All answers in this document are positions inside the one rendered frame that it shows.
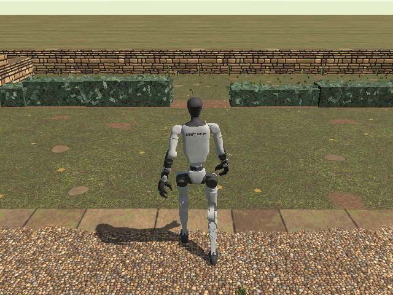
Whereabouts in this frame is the robot shin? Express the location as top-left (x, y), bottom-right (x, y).
top-left (179, 198), bottom-right (188, 235)
top-left (208, 211), bottom-right (217, 256)

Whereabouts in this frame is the right robot upper arm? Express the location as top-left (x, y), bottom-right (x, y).
top-left (208, 123), bottom-right (225, 155)

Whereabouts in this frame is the robot right shin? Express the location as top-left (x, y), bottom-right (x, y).
top-left (208, 211), bottom-right (217, 256)

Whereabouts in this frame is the robot right hand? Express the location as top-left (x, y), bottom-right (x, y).
top-left (215, 164), bottom-right (229, 176)

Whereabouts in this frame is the robot left hand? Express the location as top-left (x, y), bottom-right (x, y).
top-left (158, 180), bottom-right (173, 199)

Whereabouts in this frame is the left robot upper arm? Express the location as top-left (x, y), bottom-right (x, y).
top-left (167, 124), bottom-right (183, 159)

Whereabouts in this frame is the robot left shin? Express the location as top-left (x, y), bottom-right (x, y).
top-left (179, 198), bottom-right (188, 235)

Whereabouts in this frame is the robot left forearm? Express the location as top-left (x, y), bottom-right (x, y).
top-left (160, 150), bottom-right (173, 182)

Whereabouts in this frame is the robot right forearm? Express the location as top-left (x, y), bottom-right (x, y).
top-left (218, 146), bottom-right (228, 167)

